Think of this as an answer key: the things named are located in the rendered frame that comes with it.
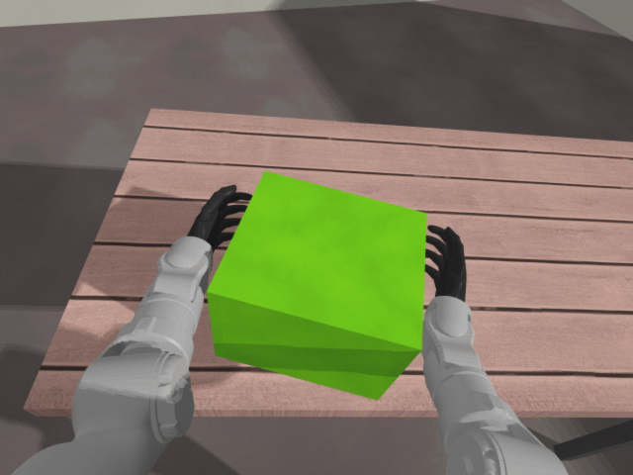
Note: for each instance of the table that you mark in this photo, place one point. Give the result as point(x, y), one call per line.
point(547, 229)

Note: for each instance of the left robot hand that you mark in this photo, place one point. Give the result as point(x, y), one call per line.
point(210, 223)

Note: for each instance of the right robot upper arm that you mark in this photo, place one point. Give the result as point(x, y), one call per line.
point(483, 452)

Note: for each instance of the left robot upper arm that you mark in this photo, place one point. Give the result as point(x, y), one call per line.
point(127, 408)

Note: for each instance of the right robot hand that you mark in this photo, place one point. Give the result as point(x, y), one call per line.
point(451, 278)

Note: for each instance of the right robot forearm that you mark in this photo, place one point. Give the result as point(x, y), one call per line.
point(460, 388)

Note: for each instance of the carton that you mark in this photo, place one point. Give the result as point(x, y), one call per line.
point(322, 285)

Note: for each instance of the left robot forearm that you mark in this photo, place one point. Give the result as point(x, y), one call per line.
point(168, 314)

